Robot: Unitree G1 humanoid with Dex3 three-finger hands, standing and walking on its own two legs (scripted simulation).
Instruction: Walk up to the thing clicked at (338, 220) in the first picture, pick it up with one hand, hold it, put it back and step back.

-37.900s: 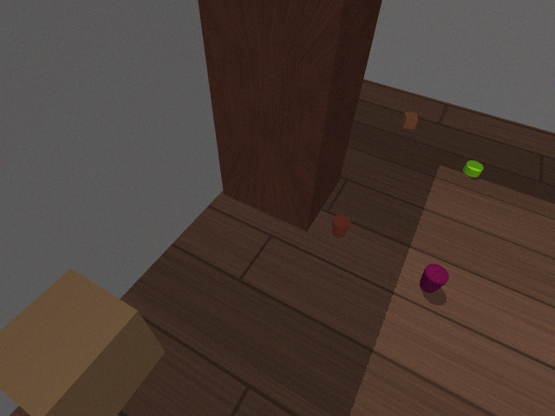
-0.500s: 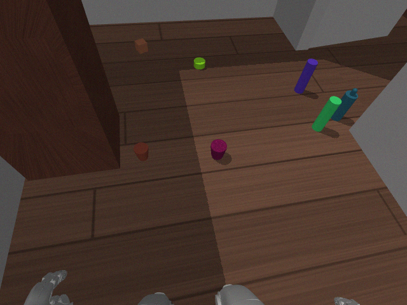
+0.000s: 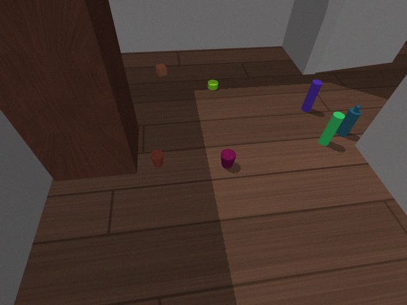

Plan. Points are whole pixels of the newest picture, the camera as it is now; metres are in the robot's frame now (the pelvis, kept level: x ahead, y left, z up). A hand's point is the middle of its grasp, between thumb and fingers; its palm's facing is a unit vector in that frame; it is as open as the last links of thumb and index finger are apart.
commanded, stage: step back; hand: left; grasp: from above
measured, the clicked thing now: (157, 159) +1.02 +0.30 -0.72
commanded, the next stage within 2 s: stand in 0.76 s
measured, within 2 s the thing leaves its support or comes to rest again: neither
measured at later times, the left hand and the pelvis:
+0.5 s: hand out of the picture +0.10 +0.26 -0.15, palm faces +0.02 -0.94 -0.33, open 7.4 cm; pelvis +0.03 +0.00 +0.01, yaw +0 degrees
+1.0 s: hand out of the picture +0.13 +0.26 -0.14, palm faces -0.01 -0.94 -0.33, open 7.4 cm; pelvis +0.03 +0.01 +0.02, yaw +0 degrees
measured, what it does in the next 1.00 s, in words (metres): stands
